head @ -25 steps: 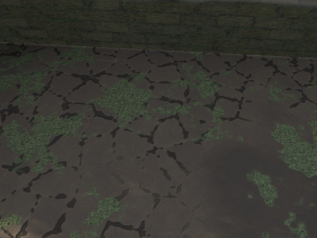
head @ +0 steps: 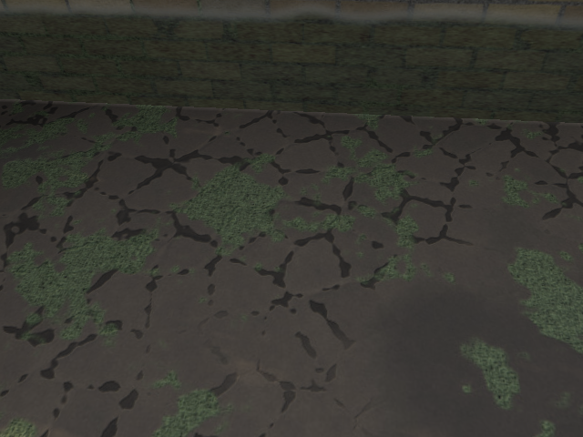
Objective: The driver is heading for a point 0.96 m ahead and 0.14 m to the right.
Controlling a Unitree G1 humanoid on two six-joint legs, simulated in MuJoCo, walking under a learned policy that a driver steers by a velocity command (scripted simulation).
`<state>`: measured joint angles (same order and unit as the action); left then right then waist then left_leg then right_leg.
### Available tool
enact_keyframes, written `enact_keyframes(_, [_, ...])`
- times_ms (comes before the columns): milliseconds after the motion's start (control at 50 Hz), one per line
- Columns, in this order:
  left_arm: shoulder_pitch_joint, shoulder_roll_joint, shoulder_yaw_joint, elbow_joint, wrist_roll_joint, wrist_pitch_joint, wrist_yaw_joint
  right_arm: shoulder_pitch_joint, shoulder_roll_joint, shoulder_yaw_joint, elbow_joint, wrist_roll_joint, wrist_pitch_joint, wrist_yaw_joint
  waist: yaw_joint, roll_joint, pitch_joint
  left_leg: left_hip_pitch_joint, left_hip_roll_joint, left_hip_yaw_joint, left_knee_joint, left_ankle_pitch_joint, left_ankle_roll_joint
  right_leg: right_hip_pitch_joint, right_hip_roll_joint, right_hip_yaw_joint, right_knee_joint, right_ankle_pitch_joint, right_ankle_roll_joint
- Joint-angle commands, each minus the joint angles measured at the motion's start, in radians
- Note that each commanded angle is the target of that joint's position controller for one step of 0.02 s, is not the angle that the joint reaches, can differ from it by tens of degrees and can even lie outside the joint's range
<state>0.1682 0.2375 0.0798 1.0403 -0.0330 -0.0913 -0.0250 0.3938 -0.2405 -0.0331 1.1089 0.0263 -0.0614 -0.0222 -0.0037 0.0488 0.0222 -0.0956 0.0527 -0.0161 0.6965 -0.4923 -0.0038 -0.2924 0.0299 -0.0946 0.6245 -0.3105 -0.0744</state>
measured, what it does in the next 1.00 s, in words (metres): walks ahead: left foot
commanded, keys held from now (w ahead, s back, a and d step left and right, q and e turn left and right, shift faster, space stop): w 0.48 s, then w+e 0.52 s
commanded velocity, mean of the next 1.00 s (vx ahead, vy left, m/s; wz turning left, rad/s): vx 0.47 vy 0.00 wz -0.19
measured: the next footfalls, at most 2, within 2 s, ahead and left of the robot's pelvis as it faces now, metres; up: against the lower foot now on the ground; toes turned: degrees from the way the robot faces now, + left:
left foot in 0.50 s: +0.41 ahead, +0.15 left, +0.00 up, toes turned +2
right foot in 1.08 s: +0.67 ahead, -0.13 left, +0.00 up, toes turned -21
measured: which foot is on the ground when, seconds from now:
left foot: up 0.00-0.48, down 0.50-1.00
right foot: down 0.00-0.50, up 0.52-1.00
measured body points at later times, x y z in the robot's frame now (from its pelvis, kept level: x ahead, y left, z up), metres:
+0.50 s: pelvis +0.22 +0.04 -0.01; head +0.26 +0.04 +0.44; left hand +0.13 +0.30 -0.14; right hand +0.45 -0.19 -0.10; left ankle +0.37 +0.14 -0.73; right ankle +0.01 -0.08 -0.72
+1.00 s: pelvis +0.48 +0.03 +0.01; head +0.51 +0.01 +0.46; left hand +0.71 +0.22 -0.10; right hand +0.42 -0.23 -0.14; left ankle +0.37 +0.15 -0.72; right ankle +0.63 -0.14 -0.69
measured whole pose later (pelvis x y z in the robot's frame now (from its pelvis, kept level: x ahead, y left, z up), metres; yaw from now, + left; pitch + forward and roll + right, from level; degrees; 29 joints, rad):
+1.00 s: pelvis +0.48 +0.03 +0.01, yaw -14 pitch +1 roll +3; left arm 0.08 0.22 0.07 0.86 -0.02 -0.04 -0.04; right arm 0.32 -0.24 -0.07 1.00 0.00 -0.08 -0.02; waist -0.06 -0.02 0.02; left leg 0.10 -0.02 0.28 0.23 -0.34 0.00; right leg -0.65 -0.10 -0.03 0.68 -0.02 -0.06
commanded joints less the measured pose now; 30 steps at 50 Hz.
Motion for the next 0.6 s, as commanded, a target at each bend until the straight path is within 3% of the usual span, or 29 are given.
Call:
enact_keyframes(20, [0.281,0.147,0.016,0.049,0.017,-0.028,-0.009,-0.159,-0.090,-0.013,-0.153,0.022,-0.056,0.006,0.111,-0.214,-0.040,-0.650,-0.062,-0.098,0.578,-0.041,0.048,0.486,-0.422,0.792,-0.437,-0.073,-0.244])
enact_keyframes(40, [0.195,0.104,-0.002,0.019,0.019,-0.035,-0.008,-0.163,-0.099,-0.018,-0.153,0.035,-0.061,0.014,0.073,-0.164,0.018,-0.667,-0.010,-0.103,0.597,0.044,0.080,0.415,-0.390,0.652,-0.431,-0.022,-0.208])
enact_keyframes(80, [0.129,0.075,-0.020,-0.008,0.025,-0.036,-0.012,-0.171,-0.098,-0.032,-0.146,0.018,-0.060,0.014,0.033,-0.089,0.050,-0.631,0.064,-0.074,0.494,0.204,0.101,0.325,-0.309,0.440,-0.457,0.101,-0.144])
enact_keyframes(120, [0.155,0.066,-0.029,-0.002,0.032,-0.025,-0.003,-0.158,-0.088,-0.043,-0.140,0.009,-0.043,0.020,0.016,-0.115,0.039,-0.564,0.082,-0.039,0.411,0.264,0.083,0.286,-0.252,0.315,-0.475,0.229,-0.115])
enact_keyframes(180, [0.219,0.111,-0.026,0.013,0.033,-0.017,0.020,-0.240,-0.054,-0.043,-0.173,-0.003,-0.025,0.022,0.024,-0.095,0.057,-0.611,0.082,-0.004,0.293,0.338,0.030,0.276,-0.249,0.257,-0.508,0.330,-0.132])
enact_keyframes(240, [0.235,0.121,-0.025,0.007,0.036,-0.007,0.036,-0.367,-0.040,-0.036,-0.222,-0.005,-0.023,0.024,0.047,-0.103,0.088,-0.628,0.070,0.010,0.103,0.447,0.005,0.250,-0.237,0.212,-0.534,0.321,-0.126])
enact_keyframes(340, [0.308,0.121,-0.019,0.021,0.025,0.000,0.038,-0.509,-0.041,-0.024,-0.268,0.003,-0.031,0.045,0.083,-0.112,0.129,-0.587,0.032,0.043,-0.084,0.543,0.021,0.283,-0.249,0.156,-0.539,0.321,-0.118])
enact_keyframes(400, [0.313,0.129,-0.010,0.025,0.019,0.009,0.038,-0.549,-0.056,-0.023,-0.297,0.007,-0.040,0.064,0.068,-0.124,0.131,-0.579,0.024,0.036,-0.145,0.495,0.059,0.371,-0.288,0.144,-0.489,0.401,-0.104])
enact_keyframes(440, [0.282,0.156,0.000,0.013,0.019,0.015,0.040,-0.497,-0.093,-0.038,-0.294,0.006,-0.045,0.070,0.019,-0.144,0.077,-0.460,-0.014,0.057,-0.167,0.437,0.088,0.407,-0.299,0.130,-0.401,0.627,-0.084])
enact_keyframes(460, [0.263,0.171,0.005,0.007,0.022,0.020,0.041,-0.416,-0.122,-0.053,-0.277,0.004,-0.045,0.067,-0.031,-0.167,0.013,-0.338,-0.048,0.081,-0.163,0.417,0.108,0.410,-0.291,0.114,-0.298,0.817,-0.071])
enact_keyframes(480, [0.248,0.158,0.000,-0.001,0.027,0.028,0.042,-0.244,-0.162,-0.079,-0.224,0.004,-0.042,0.061,-0.115,-0.165,-0.085,-0.126,-0.081,0.101,-0.172,0.420,0.134,0.362,-0.246,0.080,-0.104,0.912,-0.044])
enact_keyframes(500, [0.249,0.126,-0.016,-0.023,0.036,0.029,0.040,-0.056,-0.220,-0.099,-0.182,-0.006,-0.039,0.050,-0.180,-0.106,-0.214,0.199,0.060,-0.064,-0.146,0.384,0.188,0.132,-0.198,0.069,0.191,0.693,-0.013])
enact_keyframes(520, [0.377,-0.027,-0.056,-0.034,0.028,0.011,0.030,0.041,-0.296,-0.112,-0.158,-0.028,-0.038,0.049,-0.104,0.164,-0.383,0.523,0.335,-0.580,-0.275,0.131,0.344,-0.249,0.004,0.076,0.588,-0.013,0.053])
enact_keyframes(540, [0.323,0.042,-0.042,-0.025,-0.001,-0.017,0.027,0.017,-0.209,-0.084,-0.163,-0.024,-0.042,0.053,-0.132,0.134,-0.391,0.488,0.355,-0.749,-0.418,0.051,0.329,-0.347,0.010,0.247,0.742,-0.238,0.033])
enact_keyframes(560, [0.232,0.111,-0.020,-0.061,-0.030,-0.029,0.028,-0.082,-0.163,-0.069,-0.173,-0.018,-0.049,0.052,-0.106,0.107,-0.219,0.342,0.331,-0.574,-0.432,0.092,0.271,-0.427,-0.043,0.237,0.780,-0.180,0.016])
enact_keyframes(580, [0.179,0.126,-0.016,-0.075,-0.029,-0.031,0.037,-0.173,-0.122,-0.055,-0.193,-0.019,-0.056,0.052,-0.070,0.031,-0.135,0.180,0.296,-0.416,-0.454,0.187,0.235,-0.393,-0.107,0.211,0.736,-0.081,0.008])
enact_keyframes(600, [0.158,0.118,-0.006,-0.076,-0.015,-0.023,0.046,-0.226,-0.090,-0.047,-0.192,-0.027,-0.064,0.057,-0.037,0.000,-0.079,0.045,0.258,-0.303,-0.486,0.267,0.206,-0.340,-0.143,0.202,0.671,-0.016,0.007])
